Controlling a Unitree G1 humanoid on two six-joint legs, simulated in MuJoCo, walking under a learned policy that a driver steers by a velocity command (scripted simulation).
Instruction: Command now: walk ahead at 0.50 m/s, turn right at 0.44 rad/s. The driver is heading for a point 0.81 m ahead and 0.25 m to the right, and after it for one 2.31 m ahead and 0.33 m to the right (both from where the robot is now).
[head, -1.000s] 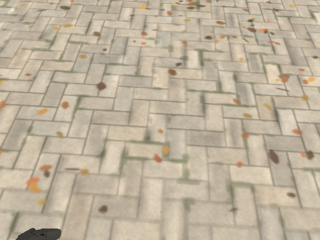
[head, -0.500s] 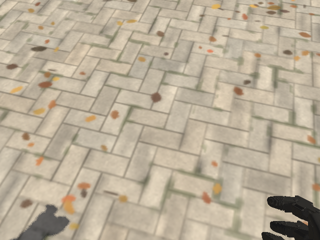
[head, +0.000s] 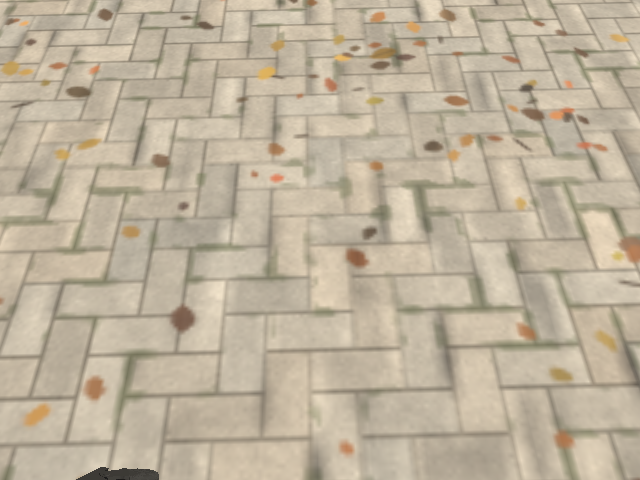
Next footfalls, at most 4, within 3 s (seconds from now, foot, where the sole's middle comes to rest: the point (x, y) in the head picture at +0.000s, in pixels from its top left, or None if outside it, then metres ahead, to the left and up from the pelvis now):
0.02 right None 0.19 -0.10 -0.76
0.52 left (295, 462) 0.50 0.05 -0.76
1.04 right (460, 389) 0.63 -0.31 -0.76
1.50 left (430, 275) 0.93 -0.30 -0.76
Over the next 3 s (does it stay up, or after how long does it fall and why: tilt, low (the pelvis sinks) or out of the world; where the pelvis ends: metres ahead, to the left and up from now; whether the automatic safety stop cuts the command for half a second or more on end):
stays up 1.10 -0.34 0.01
